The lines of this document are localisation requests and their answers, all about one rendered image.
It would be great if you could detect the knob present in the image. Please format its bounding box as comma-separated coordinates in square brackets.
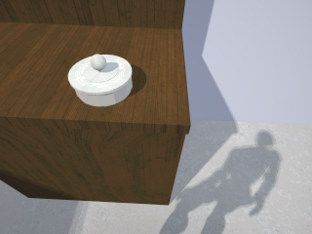
[90, 54, 107, 71]

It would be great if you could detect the lid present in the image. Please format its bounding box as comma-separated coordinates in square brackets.
[68, 55, 133, 96]

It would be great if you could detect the pot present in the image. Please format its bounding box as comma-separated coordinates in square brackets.
[75, 77, 133, 107]

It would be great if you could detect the table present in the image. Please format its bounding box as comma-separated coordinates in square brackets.
[0, 0, 191, 206]

